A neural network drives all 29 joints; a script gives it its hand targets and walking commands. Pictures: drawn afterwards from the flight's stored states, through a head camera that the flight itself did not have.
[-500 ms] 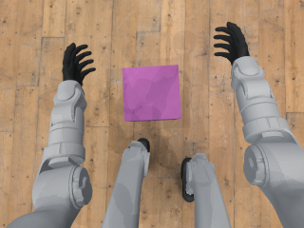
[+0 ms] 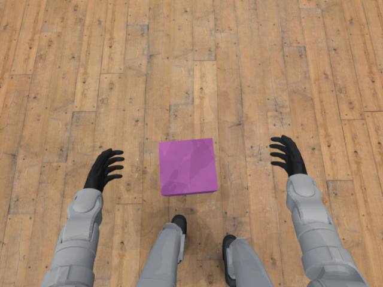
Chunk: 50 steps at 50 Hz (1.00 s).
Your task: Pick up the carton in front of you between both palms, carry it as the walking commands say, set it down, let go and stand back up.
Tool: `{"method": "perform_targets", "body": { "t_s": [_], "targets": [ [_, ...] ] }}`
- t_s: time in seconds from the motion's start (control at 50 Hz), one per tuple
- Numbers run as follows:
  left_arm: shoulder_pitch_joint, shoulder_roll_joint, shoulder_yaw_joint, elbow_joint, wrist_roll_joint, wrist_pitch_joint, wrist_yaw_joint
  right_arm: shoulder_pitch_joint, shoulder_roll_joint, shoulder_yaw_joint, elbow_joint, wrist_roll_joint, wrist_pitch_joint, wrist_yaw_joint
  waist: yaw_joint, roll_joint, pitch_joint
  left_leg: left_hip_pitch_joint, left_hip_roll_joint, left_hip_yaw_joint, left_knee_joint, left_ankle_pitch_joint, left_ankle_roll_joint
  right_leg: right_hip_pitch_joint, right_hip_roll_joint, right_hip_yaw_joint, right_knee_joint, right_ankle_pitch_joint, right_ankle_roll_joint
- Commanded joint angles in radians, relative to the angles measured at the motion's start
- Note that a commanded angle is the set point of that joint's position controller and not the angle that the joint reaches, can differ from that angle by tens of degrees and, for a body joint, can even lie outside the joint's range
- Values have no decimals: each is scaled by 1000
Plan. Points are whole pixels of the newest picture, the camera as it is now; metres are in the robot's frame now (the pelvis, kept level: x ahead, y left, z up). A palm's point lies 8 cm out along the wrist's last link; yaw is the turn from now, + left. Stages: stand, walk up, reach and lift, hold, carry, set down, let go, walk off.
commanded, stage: let go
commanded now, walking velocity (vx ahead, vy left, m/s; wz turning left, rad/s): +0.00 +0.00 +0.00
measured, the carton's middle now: (188, 169) +0.40 +0.08 -0.59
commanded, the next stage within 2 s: stand in 0.92 s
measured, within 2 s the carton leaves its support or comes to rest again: neither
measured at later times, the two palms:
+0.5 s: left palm (88, 246) +0.19 +0.21 -0.01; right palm (377, 245) +0.22 -0.26 -0.01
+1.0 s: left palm (72, 238) +0.19 +0.24 -0.02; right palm out of the picture +0.20 -0.27 -0.02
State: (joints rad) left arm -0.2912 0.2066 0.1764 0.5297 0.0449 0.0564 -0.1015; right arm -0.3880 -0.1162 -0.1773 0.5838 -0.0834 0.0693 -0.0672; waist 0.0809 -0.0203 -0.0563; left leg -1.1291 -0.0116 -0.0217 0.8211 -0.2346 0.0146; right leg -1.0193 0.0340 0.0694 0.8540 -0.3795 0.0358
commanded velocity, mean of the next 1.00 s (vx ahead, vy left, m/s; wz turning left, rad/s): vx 0.00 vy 0.00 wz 0.00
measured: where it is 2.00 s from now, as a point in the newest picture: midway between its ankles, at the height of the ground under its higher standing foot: (203, 258)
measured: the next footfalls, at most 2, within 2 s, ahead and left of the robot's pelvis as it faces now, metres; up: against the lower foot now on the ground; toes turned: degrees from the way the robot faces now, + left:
none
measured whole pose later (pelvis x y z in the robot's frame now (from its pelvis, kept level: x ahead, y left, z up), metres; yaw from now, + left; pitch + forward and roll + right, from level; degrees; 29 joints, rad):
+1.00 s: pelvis +0.04 -0.03 +0.05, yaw +2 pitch -2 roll +0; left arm 0.20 0.28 0.05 0.50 0.04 0.10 0.01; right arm 0.21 -0.24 -0.02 0.61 -0.05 0.04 0.00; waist 0.02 -0.04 0.02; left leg -0.25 -0.01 -0.04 0.51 -0.24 -0.02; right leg -0.12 0.02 0.06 0.51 -0.36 -0.01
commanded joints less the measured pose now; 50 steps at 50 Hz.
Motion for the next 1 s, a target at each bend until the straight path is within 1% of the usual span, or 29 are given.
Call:
{"method": "perform_targets", "body": {
  "t_s": [0.0, 0.04, 0.06, 0.14, 0.16, 0.18, 0.2, 0.34, 0.38, 0.4, 0.42, 0.46, 0.48, 0.52, 0.56, 0.62, 0.64, 0.66, 0.7, 0.72, 0.74, 0.76, 0.78, 0.84, 0.86, 0.88, 0.9, 0.92, 0.98],
  "targets": [
    [122, 89, -24, -117, -33, -37, 11, 44, -110, 0, -99, 17, -43, 12, 33, 44, -665, 952, -2, -24, -46, 517, -28, 78, 59, -101, -144, 158, -6],
    [197, 48, -84, -121, -73, -51, 8, 126, -131, -4, -108, -13, -55, 23, -25, -3, -579, 952, 7, -43, -93, 504, -21, 138, 64, -99, -178, 169, -9],
    [222, 94, -29, -149, -31, -54, 12, 175, -106, 10, -106, 28, -66, 25, 16, 43, -559, 961, -1, -30, -97, 489, -28, 146, 51, -88, -194, 177, -12],
    [329, 92, -92, -161, -49, -67, 27, 319, -98, 43, -65, 39, -87, 48, -23, 46, -405, 1026, 10, -51, -182, 540, -30, 226, 45, -81, -279, 192, -19],
    [396, 55, -114, -193, -56, -73, 32, 307, -144, 26, -137, 37, -105, 57, 11, 67, -451, 1092, 0, -55, -193, 572, -37, 280, 50, -81, -290, 197, -23],
    [384, 51, -131, -178, -78, -74, 35, 349, -147, 47, -113, 28, -108, 61, -46, 64, -361, 1050, -6, -30, -222, 475, -47, 336, 39, -71, -320, 192, -32],
    [446, 80, -104, -213, -56, -73, 40, 364, -138, 27, -140, 35, -102, 61, -11, 49, -342, 1072, -5, -25, -250, 422, -45, 415, 36, -74, -347, 168, -23],
    [465, 109, -120, -241, -60, -66, 39, 480, -131, 91, -206, 59, -85, 97, -41, -3, -153, 1079, -37, 22, -379, 301, -33, 720, 12, -52, -478, 281, -14],
    [513, 92, -154, -159, -77, -34, 32, 548, -156, 103, -207, 54, -69, 98, -76, -85, -21, 1150, -44, 33, -389, 238, -36, 645, -4, -55, -521, 228, -16],
    [480, 118, -102, -210, -48, -31, 24, 536, -157, 97, -188, 70, -60, 101, -35, 12, 3, 1092, -56, 47, -399, 223, -45, 691, -19, -35, -538, 208, -21],
    [507, 133, -100, -168, -54, -19, 22, 558, -149, 112, -225, 60, -52, 110, -67, -80, 10, 1138, -56, 49, -404, 212, -34, 675, -7, -54, -528, 224, -5],
    [484, 78, -149, -195, -66, -6, 19, 589, -149, 115, -193, 66, -33, 109, -86, -15, 58, 1184, -52, 48, -417, 208, -38, 645, -11, -49, -550, 209, -22],
    [484, 110, -110, -171, -39, 9, 25, 550, -153, 108, -204, 68, -28, 117, -57, -24, 74, 1214, -57, 47, -407, 215, -35, 644, -25, -40, -568, 173, -25],
    [487, 95, -124, -183, -44, 21, 19, 560, -162, 105, -236, 57, -14, 123, -78, -64, 72, 1242, -62, 53, -386, 213, -42, 651, -17, -43, -558, 195, -22],
    [487, 116, -64, -178, -15, 38, 20, 546, -168, 119, -266, 81, -7, 125, -48, 13, 72, 1219, -66, 66, -386, 240, -51, 699, -35, -29, -567, 236, -27],
    [526, 120, -117, -143, -31, 46, 20, 558, -181, 110, -234, 69, 8, 120, -69, -41, 141, 1237, -62, 48, -391, 246, -40, 663, -18, -38, -554, 268, -18],
    [510, 105, -84, -165, -14, 46, 28, 569, -178, 114, -235, 80, 15, 123, -43, 19, 91, 1248, -57, 40, -397, 296, -44, 704, -18, -26, -547, 312, -22],
    [503, 110, -90, -165, -20, 47, 32, 592, -153, 131, -213, 67, 23, 125, -31, -32, 87, 1218, -68, 40, -400, 283, -32, 732, -16, -25, -539, 323, -13],
    [477, 104, -92, -187, -13, 56, 23, 530, -198, 102, -263, 54, 19, 124, -67, -51, 99, 1268, -62, 45, -375, 226, -45, 692, -17, -34, -535, 225, -17],
    [404, 167, -98, -262, 0, 96, 55, 595, -134, 147, -217, 102, -13, 106, -69, 18, 54, 1166, -82, 56, -359, 226, -41, 766, -20, -22, -503, 382, -14],
    [425, 119, -121, -245, -31, 99, 56, 573, -192, 105, -226, 71, -14, 93, -85, -31, 32, 1146, -72, 47, -370, 222, -35, 804, -5, -28, -475, 443, -5],
    [447, 142, -111, -230, -20, 98, 68, 599, -159, 144, -208, 91, -21, 91, -66, 23, 11, 1147, -80, 40, -357, 287, -29, 811, -10, -26, -459, 501, -4],
    [467, 110, -129, -199, -32, 107, 76, 571, -184, 110, -208, 89, -16, 82, -78, -30, 15, 1132, -63, 26, -349, 292, -22, 794, -8, -23, -459, 505, 2],
    [429, 96, -131, -243, -29, 116, 79, 592, -164, 133, -175, 77, -12, 82, -82, -15, 63, 1099, -77, 37, -365, 280, -33, 780, -5, -33, -466, 497, -6],
    [502, 123, -96, -209, -27, 123, 78, 575, -196, 99, -223, 69, -6, 85, -71, -53, 5, 1113, -70, 29, -356, 262, -36, 830, 0, -38, -452, 466, 0],
    [465, 147, -94, -239, -12, 125, 87, 610, -170, 151, -181, 86, -5, 92, -42, 38, 59, 1094, -79, 39, -371, 270, -42, 813, -5, -44, -461, 435, -14],
    [462, 227, -83, -95, -5, 71, 117, 583, -307, 90, -58, 30, -26, 59, -65, -79, 105, 988, 38, 4, -332, 216, -38, 735, -56, -20, -463, 255, 4],
    [487, 219, -80, -78, -7, 44, 122, 581, -303, 91, -32, 22, -36, 55, -50, -105, 56, 967, 43, -19, -340, 193, -28, 772, -66, 6, -469, 197, -1],
    [474, 209, -86, -54, 8, -1, 117, 573, -288, 101, 3, 28, -64, 56, -80, -36, 60, 968, 47, -38, -352, -4, -7, 705, -67, 43, -478, 24, -32]
  ]
}}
